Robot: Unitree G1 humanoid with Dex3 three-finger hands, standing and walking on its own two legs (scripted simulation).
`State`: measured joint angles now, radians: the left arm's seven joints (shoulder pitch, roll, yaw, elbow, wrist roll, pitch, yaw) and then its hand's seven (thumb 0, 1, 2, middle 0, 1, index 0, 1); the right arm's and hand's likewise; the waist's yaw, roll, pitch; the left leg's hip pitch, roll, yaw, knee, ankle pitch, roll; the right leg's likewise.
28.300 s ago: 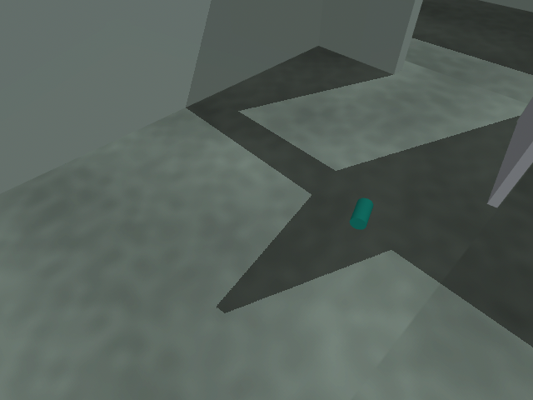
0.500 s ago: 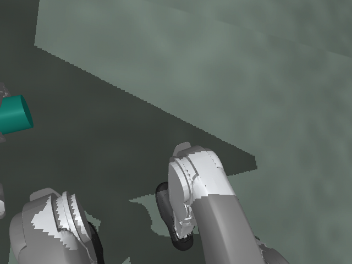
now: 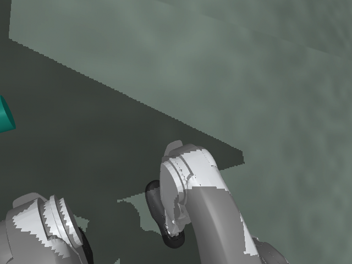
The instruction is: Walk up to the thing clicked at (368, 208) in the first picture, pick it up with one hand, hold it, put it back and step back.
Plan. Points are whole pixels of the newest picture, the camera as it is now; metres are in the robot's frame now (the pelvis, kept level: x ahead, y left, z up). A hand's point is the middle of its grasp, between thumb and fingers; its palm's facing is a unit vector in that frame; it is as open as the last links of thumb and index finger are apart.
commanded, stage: rest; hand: left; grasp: from above
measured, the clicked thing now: out of the picture +0.47 +0.29 -0.27
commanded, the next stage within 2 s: open in 0.28 s
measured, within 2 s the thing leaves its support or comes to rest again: rests again in 0.72 s
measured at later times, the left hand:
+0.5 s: hand out of the picture +0.47 +0.28 -0.24, palm faces -0.49 -0.10 -0.87, open 10.4 cm
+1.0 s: hand out of the picture +0.48 +0.28 -0.24, palm faces -0.48 -0.10 -0.87, open 12.3 cm
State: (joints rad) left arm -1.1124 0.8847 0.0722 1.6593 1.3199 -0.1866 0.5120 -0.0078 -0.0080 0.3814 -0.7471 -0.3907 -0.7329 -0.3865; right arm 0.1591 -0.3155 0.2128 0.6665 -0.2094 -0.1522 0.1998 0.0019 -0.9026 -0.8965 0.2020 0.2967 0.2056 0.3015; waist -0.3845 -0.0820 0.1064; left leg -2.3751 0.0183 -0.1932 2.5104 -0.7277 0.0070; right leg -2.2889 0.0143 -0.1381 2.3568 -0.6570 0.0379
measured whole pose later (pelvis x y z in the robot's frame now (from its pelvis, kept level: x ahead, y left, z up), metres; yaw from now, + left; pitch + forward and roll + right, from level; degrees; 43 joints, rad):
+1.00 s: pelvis -0.01 +0.00 +0.00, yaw -2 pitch +31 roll -13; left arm -1.16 0.96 0.04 1.72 1.30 -0.18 0.52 0.00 -0.19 0.72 -0.36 -0.73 -0.36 -0.72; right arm 0.16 -0.34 0.28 0.63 -0.21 -0.19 0.22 0.00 -0.90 -0.90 0.20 0.30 0.21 0.30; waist -0.42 -0.10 0.14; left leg -2.36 0.02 -0.22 2.52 -0.72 0.01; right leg -2.27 0.03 -0.16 2.34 -0.63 0.04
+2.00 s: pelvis -0.01 -0.01 +0.07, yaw +5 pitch +35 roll -8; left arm -1.07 0.70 -0.07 1.26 1.12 -0.07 0.08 0.00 -0.47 0.98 -0.14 -0.96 -0.12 -0.96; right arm 0.19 -0.32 0.08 0.62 -0.08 0.04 0.12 0.00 -0.90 -0.90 0.20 0.30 0.21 0.30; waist -0.24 0.03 -0.07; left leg -2.21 0.01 -0.11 2.25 -0.66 0.01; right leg -2.15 -0.01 -0.08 2.16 -0.62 0.02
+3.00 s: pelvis +0.00 +0.00 +0.18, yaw +9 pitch +33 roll -5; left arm -0.38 0.45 0.01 0.57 0.49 0.14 0.04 0.00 0.81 0.89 -0.22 -0.31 -0.21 -0.32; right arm 0.13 -0.29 -0.03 0.58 0.02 0.03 0.04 0.01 -0.90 -0.90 0.20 0.30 0.20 0.30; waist -0.08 0.04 -0.20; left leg -1.82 0.01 -0.07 1.89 -0.65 0.01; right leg -1.78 -0.02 -0.06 1.82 -0.62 0.02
